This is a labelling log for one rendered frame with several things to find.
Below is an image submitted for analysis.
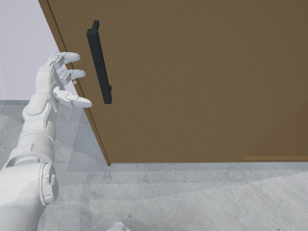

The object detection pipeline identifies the left robot upper arm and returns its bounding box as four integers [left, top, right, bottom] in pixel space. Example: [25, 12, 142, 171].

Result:
[0, 162, 59, 231]

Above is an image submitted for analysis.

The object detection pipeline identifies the handle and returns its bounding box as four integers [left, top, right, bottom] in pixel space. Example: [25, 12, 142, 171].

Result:
[87, 20, 112, 104]

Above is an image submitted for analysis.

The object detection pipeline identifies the robot left hand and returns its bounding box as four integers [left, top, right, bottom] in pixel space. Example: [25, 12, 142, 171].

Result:
[35, 51, 92, 109]

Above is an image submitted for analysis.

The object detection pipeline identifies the robot left forearm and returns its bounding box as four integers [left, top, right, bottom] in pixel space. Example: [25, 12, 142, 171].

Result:
[0, 93, 59, 172]

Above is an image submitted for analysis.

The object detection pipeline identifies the robot left shin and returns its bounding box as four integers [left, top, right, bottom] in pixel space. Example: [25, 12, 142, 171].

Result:
[114, 222, 124, 226]

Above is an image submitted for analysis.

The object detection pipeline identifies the wardrobe door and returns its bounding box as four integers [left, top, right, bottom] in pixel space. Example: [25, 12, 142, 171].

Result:
[246, 99, 308, 157]
[48, 0, 308, 164]

